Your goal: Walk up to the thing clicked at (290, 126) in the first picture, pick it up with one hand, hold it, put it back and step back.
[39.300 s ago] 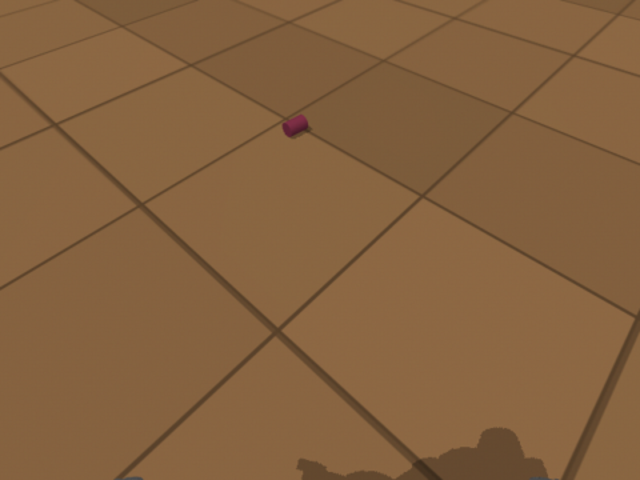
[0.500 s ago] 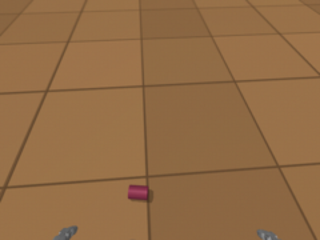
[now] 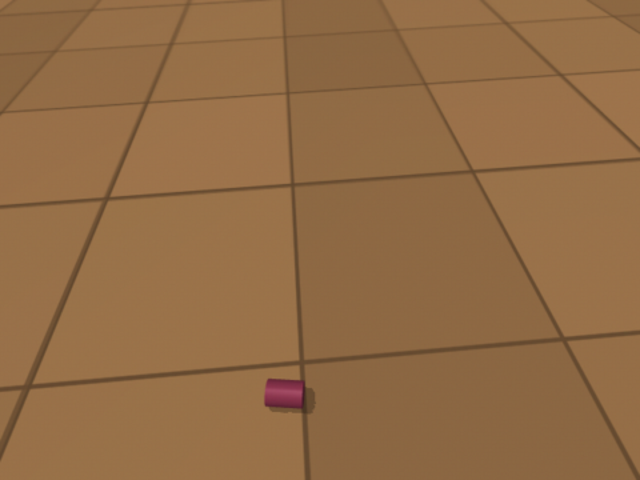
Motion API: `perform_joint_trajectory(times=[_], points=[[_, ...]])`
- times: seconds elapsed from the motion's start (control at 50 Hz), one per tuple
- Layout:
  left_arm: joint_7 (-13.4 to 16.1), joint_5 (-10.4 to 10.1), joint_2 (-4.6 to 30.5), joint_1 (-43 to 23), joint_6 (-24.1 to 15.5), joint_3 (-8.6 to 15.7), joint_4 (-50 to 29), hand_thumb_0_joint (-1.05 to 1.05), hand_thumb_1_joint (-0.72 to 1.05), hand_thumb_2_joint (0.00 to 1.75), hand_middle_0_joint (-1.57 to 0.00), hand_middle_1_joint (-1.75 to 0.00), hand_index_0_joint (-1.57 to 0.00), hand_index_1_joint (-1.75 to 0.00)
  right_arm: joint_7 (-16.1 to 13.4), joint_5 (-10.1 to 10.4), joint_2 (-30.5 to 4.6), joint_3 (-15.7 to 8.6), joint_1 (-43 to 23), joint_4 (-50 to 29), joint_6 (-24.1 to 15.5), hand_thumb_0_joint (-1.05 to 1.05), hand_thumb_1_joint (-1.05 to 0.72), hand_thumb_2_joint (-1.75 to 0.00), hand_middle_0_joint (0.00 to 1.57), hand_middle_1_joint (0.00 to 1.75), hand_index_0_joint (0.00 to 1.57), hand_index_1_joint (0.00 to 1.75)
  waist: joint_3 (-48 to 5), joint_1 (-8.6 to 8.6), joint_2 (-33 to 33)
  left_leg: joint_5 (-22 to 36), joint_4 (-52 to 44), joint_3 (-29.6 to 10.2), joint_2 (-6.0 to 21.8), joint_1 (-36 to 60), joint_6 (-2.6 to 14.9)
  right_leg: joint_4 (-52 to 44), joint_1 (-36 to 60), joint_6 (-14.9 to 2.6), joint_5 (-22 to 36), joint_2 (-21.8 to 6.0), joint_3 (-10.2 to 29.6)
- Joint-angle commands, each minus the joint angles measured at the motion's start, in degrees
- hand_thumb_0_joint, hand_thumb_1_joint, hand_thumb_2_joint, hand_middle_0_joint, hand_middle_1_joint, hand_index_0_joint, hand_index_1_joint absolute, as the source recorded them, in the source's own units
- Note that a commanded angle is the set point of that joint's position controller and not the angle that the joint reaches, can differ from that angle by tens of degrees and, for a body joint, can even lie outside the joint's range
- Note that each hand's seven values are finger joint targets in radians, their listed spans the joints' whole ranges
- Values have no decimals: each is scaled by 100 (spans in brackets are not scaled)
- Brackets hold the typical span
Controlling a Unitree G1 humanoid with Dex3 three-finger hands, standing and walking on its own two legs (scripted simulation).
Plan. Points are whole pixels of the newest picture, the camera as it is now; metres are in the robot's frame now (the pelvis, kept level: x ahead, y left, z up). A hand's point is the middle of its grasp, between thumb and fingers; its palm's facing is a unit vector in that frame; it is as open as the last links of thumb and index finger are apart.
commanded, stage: stand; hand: left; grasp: from above
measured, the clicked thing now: (285, 393) +0.47 +0.16 -0.74
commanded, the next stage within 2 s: step back in 1.70 s
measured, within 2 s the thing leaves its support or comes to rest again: neither
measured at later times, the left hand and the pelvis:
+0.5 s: hand out of the picture +0.07 +0.23 -0.16, palm faces +0.02 -0.94 -0.33, open 7.4 cm; pelvis +0.01 -0.01 +0.00, yaw +0 degrees
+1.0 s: hand out of the picture +0.10 +0.23 -0.15, palm faces +0.02 -0.94 -0.34, open 7.4 cm; pelvis +0.02 -0.01 +0.00, yaw -1 degrees
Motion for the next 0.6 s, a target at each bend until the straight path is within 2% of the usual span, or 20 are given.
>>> perform_joint_trajectory(times=[0.0, 0.08, 0.24, 0.36, 0.44, 0.58], points=[[86, -9, 1112, -280, -112, 175, -265, 0, 90, 90, -20, -30, -20, -30, -68, 12, -1032, -189, -210, -287, -161, 0, -90, -90, 20, 30, 20, 30, -93, -55, -113, -19, -491, -634, 635, -187, 110, -535, -10, -59, 62, -638, 683], [60, -14, 1130, -261, -103, 154, -205, 0, 90, 90, -20, -30, -20, -30, -60, 25, -1063, -157, -231, -236, -163, 0, -90, -90, 20, 30, 20, 30, -33, -53, -119, -137, -539, -648, 640, -229, 96, -554, -70, -53, -75, -604, 663], [52, -41, 1244, -461, -128, 164, -227, 0, 90, 90, -20, -30, -20, -30, -59, 36, -1151, -144, -240, -180, -168, 0, -90, -90, 20, 30, 20, 30, -191, -94, -64, 211, -505, -597, 694, -128, 100, -590, 53, -104, 186, -683, 747], [34, -50, 1221, -435, -129, 149, -171, 0, 90, 90, -20, -30, -20, -30, -47, 49, -1192, -128, -311, -149, -174, 0, -90, -90, 20, 30, 20, 30, -177, -67, -77, 225, -516, -592, 719, -95, 102, -598, 54, -88, 196, -652, 704], [15, -60, 1301, -566, -142, 161, -210, 0, 90, 90, -20, -30, -20, -30, -37, 50, -1198, -97, -294, -140, -174, 0, -90, -90, 20, 30, 20, 30, -168, -110, -85, 204, -530, -563, 708, -178, 86, -632, 101, -82, 199, -670, 756], [9, -85, 1283, -622, -155, 158, -229, 0, 90, 90, -20, -30, -20, -30, -50, 60, -1215, -79, -302, -113, -198, 0, -90, -90, 20, 30, 20, 30, -421, -120, -59, 704, -504, -537, 770, 6, 87, -509, 310, -93, 920, -705, 704]])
